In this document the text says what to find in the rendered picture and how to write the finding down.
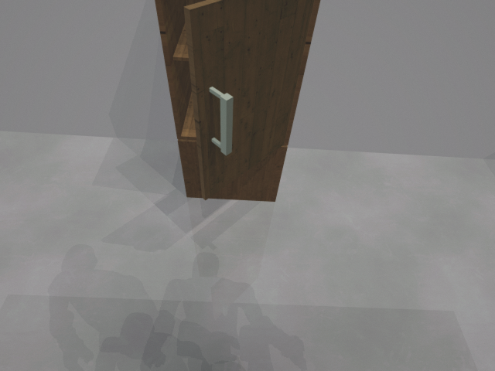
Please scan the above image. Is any cupboard door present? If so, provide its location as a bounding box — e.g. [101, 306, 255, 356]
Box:
[184, 0, 314, 200]

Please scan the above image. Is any handle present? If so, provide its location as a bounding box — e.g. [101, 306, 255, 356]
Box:
[210, 87, 234, 156]

